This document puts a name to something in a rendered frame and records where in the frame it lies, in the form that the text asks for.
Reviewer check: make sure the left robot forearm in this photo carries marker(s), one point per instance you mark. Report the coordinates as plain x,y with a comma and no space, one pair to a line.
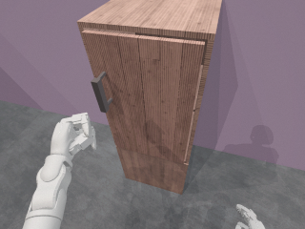
48,202

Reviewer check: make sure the handle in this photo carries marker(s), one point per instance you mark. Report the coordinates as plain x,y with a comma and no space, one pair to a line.
100,93

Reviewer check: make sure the left robot hand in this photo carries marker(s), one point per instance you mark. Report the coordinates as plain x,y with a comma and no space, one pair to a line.
67,142

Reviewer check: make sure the cupboard door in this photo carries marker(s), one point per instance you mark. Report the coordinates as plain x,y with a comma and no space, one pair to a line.
152,82

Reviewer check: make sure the right robot hand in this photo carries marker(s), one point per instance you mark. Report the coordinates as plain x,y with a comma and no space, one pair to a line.
250,218

